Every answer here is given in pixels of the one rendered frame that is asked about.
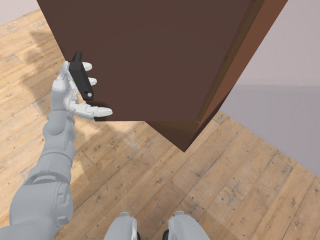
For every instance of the robot right shin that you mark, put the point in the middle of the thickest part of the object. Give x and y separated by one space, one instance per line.
177 213

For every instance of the left robot hand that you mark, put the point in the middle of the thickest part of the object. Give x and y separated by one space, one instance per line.
63 92

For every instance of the cupboard door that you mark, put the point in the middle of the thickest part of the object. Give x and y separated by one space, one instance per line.
154 60

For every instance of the handle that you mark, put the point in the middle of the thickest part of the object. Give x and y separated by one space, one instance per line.
79 75

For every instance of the robot left upper arm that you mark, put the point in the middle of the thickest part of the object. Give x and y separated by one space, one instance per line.
38 211

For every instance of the left robot thigh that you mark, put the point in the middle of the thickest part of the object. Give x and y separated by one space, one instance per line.
122 228

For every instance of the left robot forearm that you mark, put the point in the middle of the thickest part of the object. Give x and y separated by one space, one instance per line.
56 159

